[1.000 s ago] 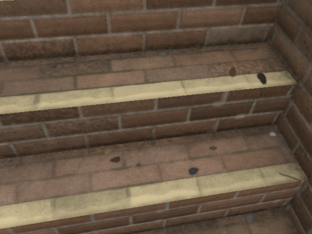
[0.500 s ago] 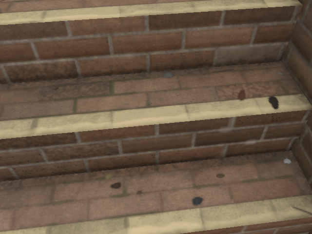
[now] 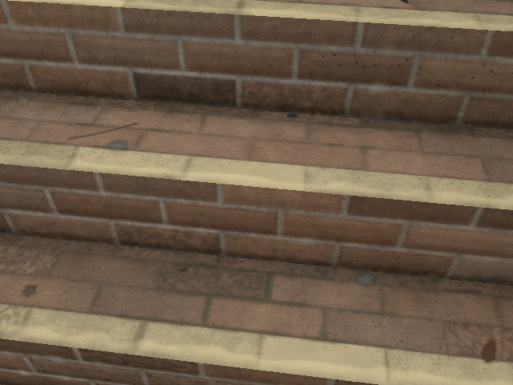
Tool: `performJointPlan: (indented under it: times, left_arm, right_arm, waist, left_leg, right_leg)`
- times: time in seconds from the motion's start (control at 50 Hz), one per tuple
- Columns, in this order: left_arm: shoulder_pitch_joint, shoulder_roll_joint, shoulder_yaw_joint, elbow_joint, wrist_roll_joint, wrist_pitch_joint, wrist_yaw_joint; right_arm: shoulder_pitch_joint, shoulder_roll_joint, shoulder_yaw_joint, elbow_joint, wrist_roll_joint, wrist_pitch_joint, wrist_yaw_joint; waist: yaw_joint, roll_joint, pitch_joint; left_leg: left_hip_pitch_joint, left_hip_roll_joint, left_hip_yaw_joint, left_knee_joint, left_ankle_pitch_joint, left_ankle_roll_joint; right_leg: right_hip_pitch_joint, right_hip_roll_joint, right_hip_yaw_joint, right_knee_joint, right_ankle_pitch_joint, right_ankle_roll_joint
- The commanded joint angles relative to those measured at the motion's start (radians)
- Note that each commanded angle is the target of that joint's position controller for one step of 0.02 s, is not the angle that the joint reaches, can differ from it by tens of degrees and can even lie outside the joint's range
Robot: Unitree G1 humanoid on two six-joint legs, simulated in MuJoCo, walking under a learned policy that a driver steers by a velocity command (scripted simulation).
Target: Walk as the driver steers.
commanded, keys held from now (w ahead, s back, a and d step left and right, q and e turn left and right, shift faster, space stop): w+q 0.16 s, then w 0.18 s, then w+e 0.66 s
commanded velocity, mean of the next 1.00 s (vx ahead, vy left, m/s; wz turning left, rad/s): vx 0.50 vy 0.00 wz -0.03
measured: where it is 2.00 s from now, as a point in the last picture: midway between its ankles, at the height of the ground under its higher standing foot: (322, 3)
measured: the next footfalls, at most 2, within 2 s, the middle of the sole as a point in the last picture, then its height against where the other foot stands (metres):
right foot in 0.20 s outside the picture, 0.21 m higher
left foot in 0.76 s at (184, 314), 0.20 m higher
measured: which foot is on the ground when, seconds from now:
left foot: down 0.00-0.26, up 0.28-0.74, down 0.76-1.00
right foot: up 0.00-0.18, down 0.20-0.78, up 0.80-1.00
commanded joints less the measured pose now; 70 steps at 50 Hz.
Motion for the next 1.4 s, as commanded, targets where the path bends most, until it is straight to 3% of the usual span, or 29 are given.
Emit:
performJointPlan:
  times: [0.02,0.1,0.16,0.22,0.26,0.28,0.3,0.4,0.44,0.48,0.52,0.62,0.68,0.76,0.78,0.8,0.82,0.84,0.88,0.92,0.98,1.16,1.2,1.26,1.28,1.32,1.34,1.38,1.4]
  left_arm:
    - [-0.040,-0.014,-0.029,-0.042,-0.018,0.000,0.015]
    - [-0.214,-0.016,-0.058,-0.092,-0.021,0.015,0.027]
    - [-0.559,-0.034,-0.069,-0.232,-0.023,0.082,0.032]
    - [-0.120,0.079,-0.014,-0.131,-0.044,0.068,0.010]
    - [0.367,0.173,0.043,0.048,-0.009,0.083,0.024]
    - [0.394,0.184,0.049,0.053,0.032,0.104,0.027]
    - [0.318,0.171,0.049,0.079,0.003,0.068,0.039]
    - [0.127,-0.176,-0.028,0.279,-0.017,-0.008,0.021]
    - [0.156,-0.185,-0.034,0.327,-0.054,-0.081,0.095]
    - [0.044,-0.064,-0.004,0.208,0.052,-0.054,0.016]
    - [0.252,-0.053,-0.009,0.251,0.028,-0.044,0.033]
    - [0.603,-0.096,-0.033,0.407,0.105,-0.052,-0.011]
    - [0.487,-0.093,-0.041,0.379,0.015,-0.045,-0.055]
    - [0.499,0.120,0.033,0.353,-0.075,-0.123,-0.060]
    - [0.483,0.117,0.056,0.376,-0.021,-0.112,-0.063]
    - [0.553,-0.013,0.025,0.334,0.041,-0.108,-0.082]
    - [0.520,-0.073,0.031,0.372,0.016,-0.071,-0.090]
    - [0.414,-0.074,0.047,0.367,-0.040,-0.059,-0.092]
    - [0.084,-0.137,0.057,0.043,-0.027,-0.087,0.077]
    - [0.184,-0.172,0.022,0.204,-0.066,-0.015,-0.019]
    - [0.135,-0.172,0.011,0.159,-0.066,0.001,-0.048]
    - [-0.321,-0.054,-0.035,-0.080,-0.069,0.077,0.007]
    - [-0.486,-0.047,-0.060,-0.177,-0.047,0.173,-0.009]
    - [-0.128,-0.036,-0.039,-0.080,-0.057,0.151,-0.042]
    - [-0.081,0.020,-0.022,-0.044,-0.063,0.147,-0.019]
    - [0.325,0.124,0.024,0.096,-0.064,0.147,0.029]
    - [0.134,0.142,0.078,0.078,-0.033,0.106,0.082]
    - [-0.012,0.073,0.058,0.104,-0.031,0.052,0.097]
    - [0.200,-0.054,0.003,0.211,0.016,0.039,0.046]
  right_arm:
    - [-0.068,-0.027,0.001,-0.043,-0.009,-0.047,0.022]
    - [0.111,-0.077,0.013,0.008,-0.065,-0.060,0.032]
    - [0.117,-0.128,0.000,0.003,0.025,-0.040,0.056]
    - [0.027,-0.320,-0.070,-0.054,0.057,-0.096,0.089]
    - [0.186,-0.081,-0.017,0.031,-0.048,-0.091,0.121]
    - [0.153,-0.025,-0.017,0.098,-0.032,-0.044,0.143]
    - [0.090,-0.038,-0.020,0.079,0.042,-0.040,0.121]
    - [-0.118,0.052,0.018,-0.077,0.028,-0.030,0.007]
    - [-0.148,0.135,0.042,-0.227,0.016,-0.039,-0.030]
    - [-0.232,-0.008,0.036,-0.218,0.064,-0.004,0.011]
    - [-0.264,0.021,0.057,-0.234,0.017,0.004,0.019]
    - [-0.666,-0.004,0.088,-0.415,0.031,0.016,-0.033]
    - [-0.800,0.067,0.114,-0.488,-0.005,0.096,-0.002]
    - [-0.550,-0.026,0.068,-0.409,0.013,0.099,0.020]
    - [-0.317,-0.049,0.046,-0.341,-0.002,0.105,-0.004]
    - [-0.036,-0.085,0.041,-0.245,0.038,0.096,-0.020]
    - [0.132,-0.193,-0.008,-0.177,-0.004,0.103,-0.027]
    - [0.058,-0.221,-0.023,-0.128,0.008,0.061,-0.030]
    - [-0.180,-0.077,-0.044,-0.033,0.076,-0.033,-0.095]
    - [-0.255,0.112,0.027,-0.050,0.017,-0.020,-0.030]
    - [-0.201,0.109,0.033,-0.008,0.001,-0.038,-0.017]
    - [0.111,0.023,0.056,0.090,-0.079,-0.058,0.013]
    - [0.109,-0.130,0.032,0.124,-0.040,-0.041,0.083]
    - [0.054,-0.292,-0.019,0.093,0.010,-0.091,0.084]
    - [0.159,-0.239,-0.009,0.117,-0.042,-0.083,0.089]
    - [0.095,-0.183,-0.012,0.100,-0.106,-0.048,0.124]
    - [-0.101,-0.158,-0.054,-0.132,0.076,-0.096,0.019]
    - [-0.214,0.034,-0.004,-0.267,-0.001,-0.089,-0.056]
    - [-0.091,0.058,0.015,-0.069,0.025,-0.026,0.015]
  waist:
    - [0.083,0.075,0.085]
    - [0.042,-0.007,0.073]
    - [0.014,0.147,0.052]
    - [0.168,0.271,-0.120]
    - [0.235,-0.134,-0.397]
    - [0.281,-0.278,-0.192]
    - [0.229,-0.157,0.053]
    - [-0.024,0.064,0.132]
    - [-0.098,0.070,0.240]
    - [-0.040,0.008,0.117]
    - [0.023,-0.049,0.091]
    - [0.132,-0.025,0.164]
    - [0.065,-0.096,0.133]
    - [-0.071,-0.238,-0.114]
    - [-0.142,-0.185,-0.253]
    - [-0.149,0.166,-0.490]
    - [-0.231,0.364,-0.372]
    - [-0.180,0.304,-0.096]
    - [0.017,0.030,0.017]
    - [0.021,0.019,0.135]
    - [0.087,0.002,0.080]
    - [0.033,0.113,0.028]
    - [0.088,0.224,0.048]
    - [0.202,0.279,-0.063]
    - [0.138,0.250,-0.181]
    - [0.264,0.084,-0.254]
    - [0.119,-0.159,-0.158]
    - [0.037,-0.088,0.009]
    - [0.102,-0.029,0.121]
  left_leg:
    - [0.040,0.199,-0.339,-0.474,0.062,0.177]
    - [0.017,0.180,-0.357,-0.506,0.039,0.133]
    - [-0.225,0.295,-0.396,-0.830,0.402,0.282]
    - [0.393,0.424,-0.272,-0.484,2.196,0.295]
    - [-0.009,0.238,-0.243,0.109,1.611,0.181]
    - [-0.315,0.072,-0.264,0.692,0.606,0.115]
    - [-0.569,0.090,-0.281,1.027,0.597,0.128]
    - [-0.797,0.119,-0.236,1.198,0.397,0.233]
    - [-0.649,0.161,-0.035,1.170,0.297,0.045]
    - [-0.602,0.208,0.041,1.037,0.343,0.147]
    - [-0.829,0.221,0.005,1.323,0.212,0.149]
    - [-1.154,0.349,0.052,1.030,0.285,0.197]
    - [-0.547,0.318,0.151,0.841,0.132,0.174]
    - [-0.174,0.107,0.246,0.278,-0.046,0.070]
    - [0.133,0.155,0.056,0.176,0.250,0.121]
    - [0.598,0.387,-0.419,-0.051,0.354,0.274]
    - [0.505,0.571,-0.885,-0.437,-0.162,0.318]
    - [0.295,0.549,-0.899,-0.513,-0.491,0.233]
    - [0.178,0.539,-0.457,-0.333,-0.395,0.092]
    - [0.106,0.486,-0.291,-0.442,0.010,0.112]
    - [0.193,0.443,0.014,-0.481,0.369,0.091]
    - [0.379,0.397,0.271,-0.728,0.449,0.098]
    - [0.206,0.483,0.259,-0.874,1.269,0.224]
    - [0.725,0.590,0.310,-0.560,2.198,0.240]
    - [0.719,0.535,0.295,-0.395,2.293,0.241]
    - [0.187,0.395,0.154,0.075,1.597,0.197]
    - [0.008,0.147,0.204,0.537,0.480,0.061]
    - [-0.260,0.135,-0.069,1.126,0.414,0.028]
    - [-0.548,0.059,-0.370,1.198,0.562,0.109]
  right_leg:
    - [-0.292,-0.051,-0.164,0.193,-0.134,0.026]
    - [-0.311,-0.098,-0.231,0.073,-0.019,0.046]
    - [0.193,-0.057,-0.382,-0.514,-0.553,0.148]
    - [0.305,0.079,-0.398,-0.786,-0.336,0.154]
    - [0.939,-0.144,0.276,-1.235,-0.272,-0.110]
    - [0.794,-0.330,0.780,-1.615,-0.810,-0.223]
    - [0.678,-0.334,0.815,-1.622,-1.064,-0.162]
    - [0.601,-0.200,0.097,-1.567,-0.512,0.008]
    - [0.443,-0.168,-0.083,-1.619,-0.524,0.087]
    - [0.359,-0.122,-0.151,-1.726,-0.376,0.051]
    - [0.582,-0.211,0.007,-1.721,-0.361,-0.005]
    - [0.844,-0.295,0.135,-1.831,-0.348,-0.026]
    - [0.363,-0.316,-0.031,-2.043,-0.128,-0.065]
    - [0.972,-0.329,-0.114,-1.651,1.641,-0.021]
    - [0.859,-0.309,-0.093,-1.438,1.572,0.016]
    - [0.491,-0.211,-0.040,-1.142,0.969,0.018]
    - [0.264,-0.057,0.044,-0.631,0.201,0.050]
    - [0.041,-0.052,0.116,-0.186,0.219,0.051]
    - [0.019,-0.089,-0.139,0.012,0.131,0.070]
    - [-0.109,-0.071,0.076,0.066,0.084,-0.047]
    - [-0.239,-0.067,-0.010,0.163,0.018,-0.128]
    - [-0.402,-0.146,-0.274,-0.087,-0.019,-0.096]
    - [-0.021,-0.075,-0.425,-0.480,-0.364,-0.061]
    - [0.036,0.061,-0.450,-0.759,-0.325,-0.006]
    - [0.188,0.114,-0.388,-0.802,-0.278,-0.037]
    - [0.716,0.026,0.104,-1.213,-0.329,-0.106]
    - [0.669,-0.077,0.489,-1.440,-0.989,-0.150]
    - [0.540,-0.113,0.465,-1.552,-0.846,-0.076]
    - [0.527,-0.095,0.430,-1.521,-0.709,-0.018]
Keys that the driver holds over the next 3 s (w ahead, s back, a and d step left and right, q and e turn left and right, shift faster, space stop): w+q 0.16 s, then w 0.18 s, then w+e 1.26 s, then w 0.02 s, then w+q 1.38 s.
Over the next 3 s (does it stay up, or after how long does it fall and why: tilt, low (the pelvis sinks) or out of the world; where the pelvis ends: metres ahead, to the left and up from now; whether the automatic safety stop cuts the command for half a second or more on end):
stays up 1.41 -0.12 1.23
